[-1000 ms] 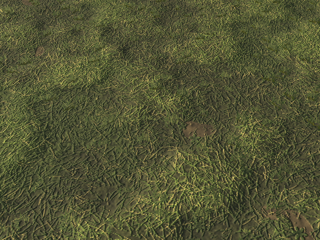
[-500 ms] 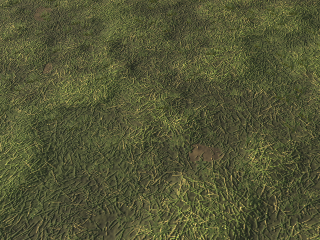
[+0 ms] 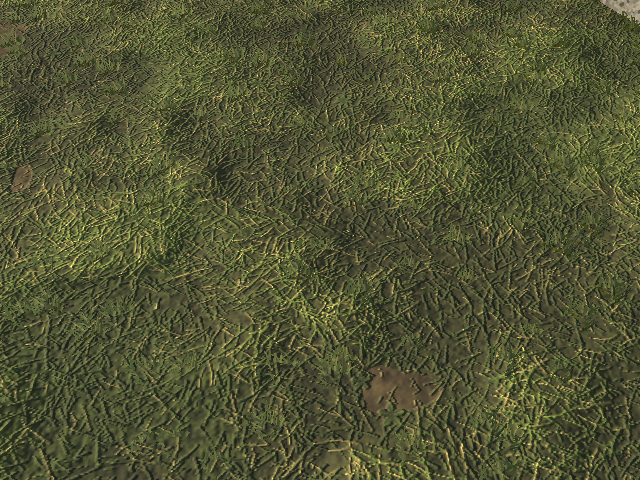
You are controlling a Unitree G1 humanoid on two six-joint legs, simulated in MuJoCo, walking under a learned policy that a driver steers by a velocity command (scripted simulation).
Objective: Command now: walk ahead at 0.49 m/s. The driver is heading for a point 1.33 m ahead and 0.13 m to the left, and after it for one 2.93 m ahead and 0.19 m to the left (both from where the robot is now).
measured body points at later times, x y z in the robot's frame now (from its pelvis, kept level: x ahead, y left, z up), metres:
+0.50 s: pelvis +0.26 -0.07 -0.01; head +0.30 -0.09 +0.44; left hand +0.37 +0.18 -0.13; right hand +0.33 -0.34 -0.15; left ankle +0.21 +0.08 -0.67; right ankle +0.34 -0.16 -0.74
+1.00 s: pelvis +0.34 -0.05 -0.01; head +0.35 -0.05 +0.44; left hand +0.41 +0.20 -0.15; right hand +0.40 -0.31 -0.15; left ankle +0.34 +0.08 -0.74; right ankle +0.34 -0.16 -0.74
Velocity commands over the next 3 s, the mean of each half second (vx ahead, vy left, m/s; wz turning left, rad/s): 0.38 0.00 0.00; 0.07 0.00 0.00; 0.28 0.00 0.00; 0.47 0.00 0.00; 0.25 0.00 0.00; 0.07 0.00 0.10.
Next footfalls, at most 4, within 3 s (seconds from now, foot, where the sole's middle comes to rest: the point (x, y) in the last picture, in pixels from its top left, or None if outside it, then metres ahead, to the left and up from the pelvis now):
0.32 right None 0.38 -0.16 -0.78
0.70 left None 0.43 0.08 -0.78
1.78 right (381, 348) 0.80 -0.15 -0.78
2.28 left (283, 259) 1.08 0.08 -0.78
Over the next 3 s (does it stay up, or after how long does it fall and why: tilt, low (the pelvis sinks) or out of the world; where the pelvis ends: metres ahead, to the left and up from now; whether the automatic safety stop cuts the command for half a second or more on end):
stays up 1.02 -0.02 -0.01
